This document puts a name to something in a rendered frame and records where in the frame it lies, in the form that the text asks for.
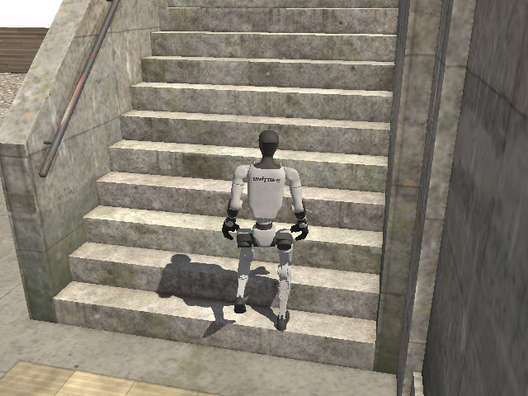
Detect stairs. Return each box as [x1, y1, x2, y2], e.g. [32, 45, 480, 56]
[53, 0, 399, 371]

